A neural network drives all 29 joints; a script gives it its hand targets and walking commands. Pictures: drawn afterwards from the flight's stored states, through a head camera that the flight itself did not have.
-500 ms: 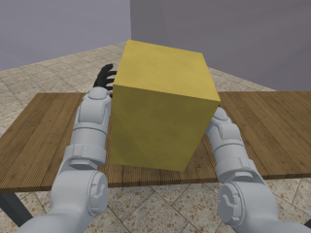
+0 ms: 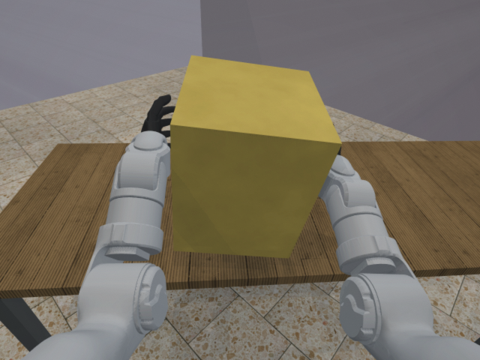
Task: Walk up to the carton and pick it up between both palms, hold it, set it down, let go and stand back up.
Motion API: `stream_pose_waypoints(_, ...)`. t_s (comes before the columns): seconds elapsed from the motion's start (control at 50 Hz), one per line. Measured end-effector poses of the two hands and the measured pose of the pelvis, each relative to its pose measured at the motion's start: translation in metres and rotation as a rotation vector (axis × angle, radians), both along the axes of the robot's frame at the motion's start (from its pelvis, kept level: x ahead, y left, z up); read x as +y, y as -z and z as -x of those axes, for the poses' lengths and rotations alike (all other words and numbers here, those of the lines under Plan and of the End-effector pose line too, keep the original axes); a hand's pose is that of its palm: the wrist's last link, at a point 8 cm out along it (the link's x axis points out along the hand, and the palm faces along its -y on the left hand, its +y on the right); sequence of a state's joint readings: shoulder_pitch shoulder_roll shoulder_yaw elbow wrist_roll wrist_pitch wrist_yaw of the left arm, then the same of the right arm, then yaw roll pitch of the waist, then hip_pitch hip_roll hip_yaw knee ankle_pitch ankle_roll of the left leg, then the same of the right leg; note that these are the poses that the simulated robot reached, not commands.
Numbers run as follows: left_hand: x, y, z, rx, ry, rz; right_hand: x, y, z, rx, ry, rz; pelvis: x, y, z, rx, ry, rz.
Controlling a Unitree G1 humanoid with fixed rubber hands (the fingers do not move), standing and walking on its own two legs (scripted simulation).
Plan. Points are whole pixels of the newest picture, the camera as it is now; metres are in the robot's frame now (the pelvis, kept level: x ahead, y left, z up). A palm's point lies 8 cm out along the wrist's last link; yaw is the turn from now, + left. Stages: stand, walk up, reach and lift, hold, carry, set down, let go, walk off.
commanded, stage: reach and lift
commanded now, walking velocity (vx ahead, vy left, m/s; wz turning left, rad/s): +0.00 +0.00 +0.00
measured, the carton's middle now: (241, 160) +0.38 +0.00 +0.20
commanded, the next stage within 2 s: hold in 0.22 s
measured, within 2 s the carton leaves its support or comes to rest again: neither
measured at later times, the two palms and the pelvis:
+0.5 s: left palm (150, 137) +0.37 +0.15 +0.25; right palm (328, 154) +0.37 -0.14 +0.22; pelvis +0.00 +0.00 +0.00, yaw +0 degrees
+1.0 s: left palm (145, 137) +0.36 +0.15 +0.26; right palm (332, 148) +0.36 -0.14 +0.24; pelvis -0.01 +0.00 +0.00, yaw +0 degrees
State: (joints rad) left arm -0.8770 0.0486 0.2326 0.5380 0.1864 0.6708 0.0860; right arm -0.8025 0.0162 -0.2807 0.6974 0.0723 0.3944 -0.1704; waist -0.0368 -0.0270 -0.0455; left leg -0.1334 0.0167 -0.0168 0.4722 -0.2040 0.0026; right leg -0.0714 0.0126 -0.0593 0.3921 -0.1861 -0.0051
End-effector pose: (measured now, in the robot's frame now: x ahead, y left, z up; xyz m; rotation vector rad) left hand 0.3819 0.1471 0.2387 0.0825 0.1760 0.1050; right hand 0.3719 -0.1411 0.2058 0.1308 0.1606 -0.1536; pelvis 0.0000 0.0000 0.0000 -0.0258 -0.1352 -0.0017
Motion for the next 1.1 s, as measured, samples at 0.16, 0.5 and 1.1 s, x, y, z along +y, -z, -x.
stream_pose_waypoints(0.16,0.001,0.0,0.002,0.01,-0.008,-0.001,0.001,-0.001,0.0,0.01,-0.005,-0.003,0.0,0.0,0.001,-0.002,0.0,0.0)
stream_pose_waypoints(0.5,0.003,-0.011,0.01,-0.006,-0.021,0.017,0.002,-0.016,0.005,-0.008,-0.016,-0.003,0.0,0.0,0.004,-0.005,0.0,0.0)
stream_pose_waypoints(1.1,0.006,-0.021,0.027,0.003,-0.035,0.023,0.004,-0.035,0.016,0.001,-0.03,0.001,0.0,0.001,0.013,-0.013,0.0,0.001)
